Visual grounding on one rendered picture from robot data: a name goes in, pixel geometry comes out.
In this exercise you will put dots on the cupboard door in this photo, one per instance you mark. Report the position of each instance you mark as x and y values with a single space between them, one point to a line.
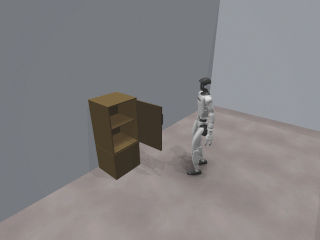
149 124

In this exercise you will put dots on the robot left upper arm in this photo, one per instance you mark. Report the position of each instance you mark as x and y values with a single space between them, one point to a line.
209 102

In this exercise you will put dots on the left robot hand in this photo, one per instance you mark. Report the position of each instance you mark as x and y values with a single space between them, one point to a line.
209 137

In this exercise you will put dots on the robot left forearm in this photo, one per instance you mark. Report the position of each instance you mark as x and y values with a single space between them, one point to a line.
211 123

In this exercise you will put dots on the left robot thigh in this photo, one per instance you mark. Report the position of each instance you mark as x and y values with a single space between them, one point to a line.
198 138

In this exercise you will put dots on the robot torso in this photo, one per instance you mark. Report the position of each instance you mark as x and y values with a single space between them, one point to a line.
202 111

